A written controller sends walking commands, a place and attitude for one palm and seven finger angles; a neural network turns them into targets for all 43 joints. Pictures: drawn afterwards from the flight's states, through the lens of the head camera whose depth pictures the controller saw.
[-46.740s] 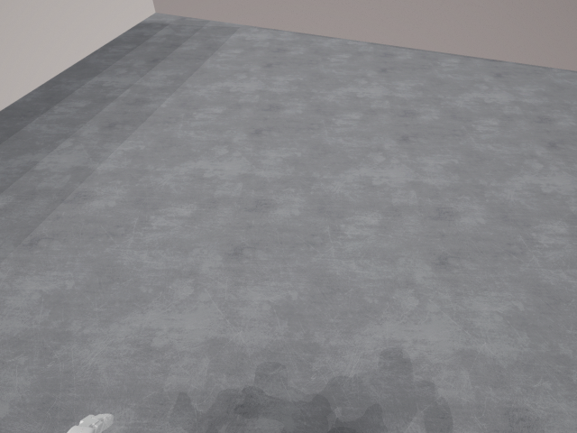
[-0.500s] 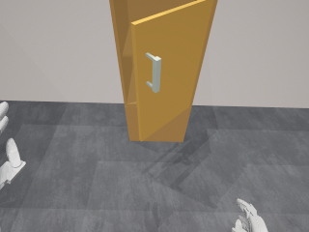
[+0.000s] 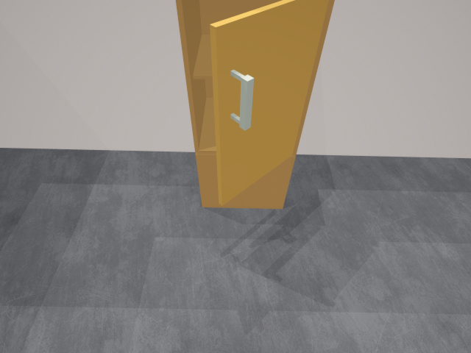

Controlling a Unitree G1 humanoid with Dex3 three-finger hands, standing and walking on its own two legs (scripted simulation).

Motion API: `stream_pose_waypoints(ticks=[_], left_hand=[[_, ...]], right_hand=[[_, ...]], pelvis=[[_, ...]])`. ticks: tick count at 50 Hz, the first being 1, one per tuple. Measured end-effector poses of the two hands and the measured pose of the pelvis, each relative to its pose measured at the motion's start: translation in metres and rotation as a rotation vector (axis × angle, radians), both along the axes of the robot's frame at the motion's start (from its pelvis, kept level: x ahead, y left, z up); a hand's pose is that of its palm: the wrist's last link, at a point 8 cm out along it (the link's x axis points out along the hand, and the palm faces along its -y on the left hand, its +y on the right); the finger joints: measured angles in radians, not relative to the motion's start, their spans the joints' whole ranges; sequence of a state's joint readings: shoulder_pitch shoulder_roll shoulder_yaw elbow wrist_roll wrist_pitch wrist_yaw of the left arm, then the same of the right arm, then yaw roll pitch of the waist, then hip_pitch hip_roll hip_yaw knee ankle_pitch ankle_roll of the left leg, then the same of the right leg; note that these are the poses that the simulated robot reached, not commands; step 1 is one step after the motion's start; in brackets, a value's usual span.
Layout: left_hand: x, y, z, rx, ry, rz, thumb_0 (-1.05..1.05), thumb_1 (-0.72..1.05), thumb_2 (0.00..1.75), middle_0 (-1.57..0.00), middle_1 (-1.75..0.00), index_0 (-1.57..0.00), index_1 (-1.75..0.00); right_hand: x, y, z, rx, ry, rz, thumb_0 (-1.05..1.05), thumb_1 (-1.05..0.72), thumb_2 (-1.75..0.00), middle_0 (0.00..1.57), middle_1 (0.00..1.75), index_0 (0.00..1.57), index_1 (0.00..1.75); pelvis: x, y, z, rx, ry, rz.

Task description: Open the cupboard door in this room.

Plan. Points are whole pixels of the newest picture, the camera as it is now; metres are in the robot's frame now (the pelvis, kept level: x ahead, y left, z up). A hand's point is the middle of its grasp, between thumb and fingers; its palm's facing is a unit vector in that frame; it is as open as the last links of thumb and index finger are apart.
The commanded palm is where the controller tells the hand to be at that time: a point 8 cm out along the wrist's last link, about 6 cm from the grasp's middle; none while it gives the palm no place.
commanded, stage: let the arm hang, fingers relaxed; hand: left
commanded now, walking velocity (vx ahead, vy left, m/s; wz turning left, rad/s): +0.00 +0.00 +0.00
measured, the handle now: (240, 100) +0.64 +0.01 +0.08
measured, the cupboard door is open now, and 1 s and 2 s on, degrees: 43 43 43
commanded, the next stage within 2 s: look to check the result in 0.82 s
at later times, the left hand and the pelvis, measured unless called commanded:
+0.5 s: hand out of the picture -0.05 +0.17 -0.17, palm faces +0.06 -0.97 -0.23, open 7.3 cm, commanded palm none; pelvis +0.00 -0.01 +0.00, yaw +1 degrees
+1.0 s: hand out of the picture +0.01 +0.16 -0.17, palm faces +0.05 -0.98 -0.20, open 7.3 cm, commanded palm none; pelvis +0.01 -0.02 +0.01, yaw +1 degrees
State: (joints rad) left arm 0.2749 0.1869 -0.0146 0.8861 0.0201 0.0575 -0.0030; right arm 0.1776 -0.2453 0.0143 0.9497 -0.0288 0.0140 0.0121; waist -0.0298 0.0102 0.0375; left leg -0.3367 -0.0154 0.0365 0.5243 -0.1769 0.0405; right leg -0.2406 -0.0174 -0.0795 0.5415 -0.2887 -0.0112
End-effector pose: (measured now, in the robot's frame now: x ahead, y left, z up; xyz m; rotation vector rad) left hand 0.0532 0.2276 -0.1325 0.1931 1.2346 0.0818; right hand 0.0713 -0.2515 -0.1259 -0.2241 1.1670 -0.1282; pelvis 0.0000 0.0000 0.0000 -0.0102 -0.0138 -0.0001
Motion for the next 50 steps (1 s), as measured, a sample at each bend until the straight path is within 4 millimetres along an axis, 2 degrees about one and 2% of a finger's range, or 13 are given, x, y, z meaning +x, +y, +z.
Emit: stream_pose_waypoints(ticks=[3, 7, 11, 14, 17, 20, 28, 34, 39, 50], left_hand=[[-0.052, -0.013, -0.014, -0.036, 0.159, 0.062, 0.02, 0.96, 0.90, -0.20, -0.30, -0.21, -0.30], [-0.107, -0.018, -0.012, -0.050, 0.295, 0.128, 0.02, 0.96, 0.90, -0.20, -0.30, -0.21, -0.30], [-0.141, -0.015, -0.003, -0.025, 0.376, 0.170, 0.01, 0.94, 0.90, -0.20, -0.30, -0.21, -0.30], [-0.152, -0.011, 0.003, 0.002, 0.398, 0.185, 0.01, 0.93, 0.90, -0.20, -0.30, -0.20, -0.30], [-0.151, -0.008, 0.005, 0.025, 0.387, 0.189, 0.01, 0.92, 0.90, -0.20, -0.30, -0.20, -0.30], [-0.141, -0.006, 0.005, 0.039, 0.351, 0.184, 0.01, 0.91, 0.90, -0.20, -0.30, -0.20, -0.30], [-0.086, -0.014, -0.004, 0.024, 0.200, 0.150, 0.00, 0.91, 0.90, -0.19, -0.30, -0.20, -0.30], [-0.052, -0.026, -0.006, -0.008, 0.122, 0.127, 0.00, 0.91, 0.90, -0.20, -0.30, -0.20, -0.30], [-0.046, -0.026, -0.005, -0.002, 0.125, 0.123, 0.01, 0.93, 0.90, -0.20, -0.30, -0.20, -0.30], [-0.054, -0.022, -0.003, 0.012, 0.181, 0.134, 0.01, 0.91, 0.90, -0.20, -0.30, -0.20, -0.30]], right_hand=[[-0.043, 0.002, -0.002, -0.011, 0.143, -0.030, 0.01, -0.91, -0.90, 0.20, 0.30, 0.20, 0.30], [-0.090, 0.010, -0.004, -0.002, 0.297, -0.061, 0.01, -0.91, -0.90, 0.20, 0.30, 0.20, 0.30], [-0.117, 0.021, -0.008, 0.030, 0.373, -0.085, 0.01, -0.91, -0.90, 0.20, 0.30, 0.20, 0.30], [-0.125, 0.030, -0.012, 0.060, 0.385, -0.098, 0.01, -0.91, -0.90, 0.20, 0.30, 0.20, 0.30], [-0.124, 0.037, -0.017, 0.089, 0.372, -0.104, 0.00, -0.91, -0.90, 0.20, 0.30, 0.20, 0.30], [-0.117, 0.043, -0.022, 0.113, 0.342, -0.106, 0.00, -0.91, -0.90, 0.20, 0.30, 0.20, 0.30], [-0.092, 0.046, -0.025, 0.134, 0.260, -0.099, 0.00, -0.91, -0.90, 0.20, 0.30, 0.20, 0.30], [-0.088, 0.038, -0.022, 0.114, 0.252, -0.100, 0.01, -0.92, -0.90, 0.20, 0.30, 0.20, 0.30], [-0.085, 0.030, -0.019, 0.099, 0.255, -0.106, 0.00, -0.91, -0.90, 0.20, 0.30, 0.20, 0.30], [-0.074, 0.016, -0.016, 0.071, 0.275, -0.092, 0.00, -0.91, -0.90, 0.20, 0.30, 0.20, 0.30]], pelvis=[[-0.001, -0.002, 0.003, -0.004, -0.002, 0.005], [-0.001, -0.003, 0.005, -0.008, -0.002, 0.016], [-0.002, -0.003, 0.007, -0.007, -0.002, 0.020], [-0.003, -0.003, 0.007, -0.005, -0.004, 0.019], [-0.003, -0.004, 0.006, -0.003, -0.008, 0.017], [-0.003, -0.006, 0.006, -0.002, -0.013, 0.014], [-0.001, -0.010, 0.004, 0.003, -0.019, 0.012], [0.002, -0.012, 0.006, 0.007, -0.017, 0.014], [0.006, -0.016, 0.007, 0.007, -0.020, 0.014], [0.013, -0.019, 0.008, 0.005, -0.021, 0.017]])
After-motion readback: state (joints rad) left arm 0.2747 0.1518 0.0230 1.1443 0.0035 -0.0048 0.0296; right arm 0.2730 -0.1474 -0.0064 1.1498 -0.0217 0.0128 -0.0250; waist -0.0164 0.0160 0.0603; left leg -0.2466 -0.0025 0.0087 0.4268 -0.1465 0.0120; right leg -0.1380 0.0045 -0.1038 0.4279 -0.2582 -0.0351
